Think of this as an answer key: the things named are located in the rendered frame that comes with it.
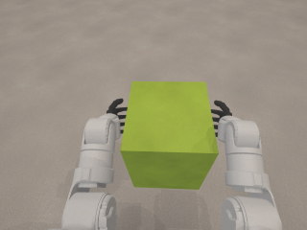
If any robot right forearm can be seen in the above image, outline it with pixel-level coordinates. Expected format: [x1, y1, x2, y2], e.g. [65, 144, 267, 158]
[217, 115, 282, 230]

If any left robot hand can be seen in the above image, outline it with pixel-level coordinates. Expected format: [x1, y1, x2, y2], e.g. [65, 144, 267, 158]
[106, 98, 128, 134]

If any carton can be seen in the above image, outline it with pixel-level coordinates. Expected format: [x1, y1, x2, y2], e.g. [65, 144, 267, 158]
[120, 81, 219, 190]

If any robot left forearm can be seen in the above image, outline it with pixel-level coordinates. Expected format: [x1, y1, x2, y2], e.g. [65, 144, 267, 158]
[61, 113, 121, 226]

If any robot left upper arm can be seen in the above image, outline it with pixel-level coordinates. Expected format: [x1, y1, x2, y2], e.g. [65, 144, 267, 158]
[48, 192, 117, 230]

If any robot right upper arm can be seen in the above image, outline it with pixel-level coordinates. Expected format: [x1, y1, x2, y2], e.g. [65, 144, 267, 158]
[221, 195, 282, 230]

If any right robot hand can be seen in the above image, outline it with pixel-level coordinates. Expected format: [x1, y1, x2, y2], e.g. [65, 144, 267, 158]
[210, 100, 232, 137]

